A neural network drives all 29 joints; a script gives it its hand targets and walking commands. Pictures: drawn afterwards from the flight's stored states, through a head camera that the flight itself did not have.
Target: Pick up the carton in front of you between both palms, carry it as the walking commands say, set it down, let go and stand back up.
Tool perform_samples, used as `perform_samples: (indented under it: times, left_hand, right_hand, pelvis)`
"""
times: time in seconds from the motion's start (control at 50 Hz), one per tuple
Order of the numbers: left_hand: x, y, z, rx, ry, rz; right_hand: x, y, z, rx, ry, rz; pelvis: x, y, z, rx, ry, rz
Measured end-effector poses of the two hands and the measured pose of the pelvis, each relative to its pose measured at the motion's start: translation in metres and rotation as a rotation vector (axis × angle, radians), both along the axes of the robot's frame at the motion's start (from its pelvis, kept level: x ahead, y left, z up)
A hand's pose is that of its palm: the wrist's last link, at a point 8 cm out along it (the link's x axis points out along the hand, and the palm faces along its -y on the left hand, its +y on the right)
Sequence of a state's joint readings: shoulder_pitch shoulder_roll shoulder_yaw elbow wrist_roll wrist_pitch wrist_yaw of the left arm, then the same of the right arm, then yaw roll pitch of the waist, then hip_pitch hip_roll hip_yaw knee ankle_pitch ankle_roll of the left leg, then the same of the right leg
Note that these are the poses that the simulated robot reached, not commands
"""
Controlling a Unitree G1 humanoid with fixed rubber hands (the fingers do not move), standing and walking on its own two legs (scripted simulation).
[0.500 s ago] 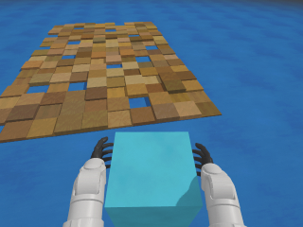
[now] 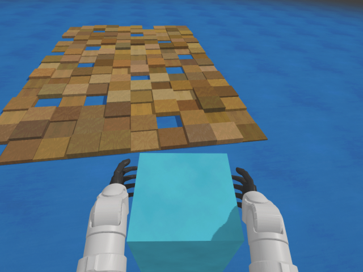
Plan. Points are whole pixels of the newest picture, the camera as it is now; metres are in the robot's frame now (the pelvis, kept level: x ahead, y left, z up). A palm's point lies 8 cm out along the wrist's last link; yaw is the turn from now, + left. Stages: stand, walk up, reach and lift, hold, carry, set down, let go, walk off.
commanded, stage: carry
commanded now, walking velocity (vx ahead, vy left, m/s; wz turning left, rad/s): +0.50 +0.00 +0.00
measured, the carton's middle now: (182, 215) +0.29 -0.01 -0.03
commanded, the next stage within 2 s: none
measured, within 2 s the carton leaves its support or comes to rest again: neither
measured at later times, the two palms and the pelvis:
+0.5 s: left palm (121, 139) +0.45 +0.16 +0.08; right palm (231, 143) +0.44 -0.14 +0.08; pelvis +0.19 +0.01 +0.00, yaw +1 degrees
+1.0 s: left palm (124, 80) +0.78 +0.21 +0.10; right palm (202, 85) +0.76 -0.09 +0.10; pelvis +0.49 +0.07 +0.01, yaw -1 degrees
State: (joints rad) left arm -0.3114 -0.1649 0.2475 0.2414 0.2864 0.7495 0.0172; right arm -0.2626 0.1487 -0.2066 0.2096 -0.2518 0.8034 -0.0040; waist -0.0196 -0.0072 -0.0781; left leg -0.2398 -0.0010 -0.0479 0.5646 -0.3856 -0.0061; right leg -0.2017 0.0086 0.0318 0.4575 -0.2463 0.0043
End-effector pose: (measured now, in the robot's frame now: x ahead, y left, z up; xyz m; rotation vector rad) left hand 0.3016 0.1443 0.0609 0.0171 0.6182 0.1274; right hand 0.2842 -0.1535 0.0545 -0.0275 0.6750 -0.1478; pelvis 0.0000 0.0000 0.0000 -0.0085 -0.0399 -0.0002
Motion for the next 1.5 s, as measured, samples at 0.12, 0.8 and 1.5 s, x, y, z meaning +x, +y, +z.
perform_samples:
  times: [0.12, 0.8, 1.5]
  left_hand:
    - [0.016, 0.025, 0.009, -0.020, -0.024, 0.030]
    - [0.347, 0.070, 0.010, -0.100, 0.117, 0.064]
    - [0.847, 0.062, 0.103, -0.033, -0.107, 0.098]
  right_hand:
    - [0.026, 0.024, 0.015, 0.012, -0.025, 0.012]
    - [0.349, 0.069, 0.015, 0.050, 0.115, -0.036]
    - [0.872, 0.060, 0.098, 0.064, -0.107, 0.049]
  pelvis:
    - [0.024, 0.015, -0.003, 0.005, 0.063, -0.014]
    - [0.368, 0.064, -0.007, 0.005, 0.125, -0.031]
    - [0.825, 0.041, 0.003, 0.010, 0.120, 0.019]
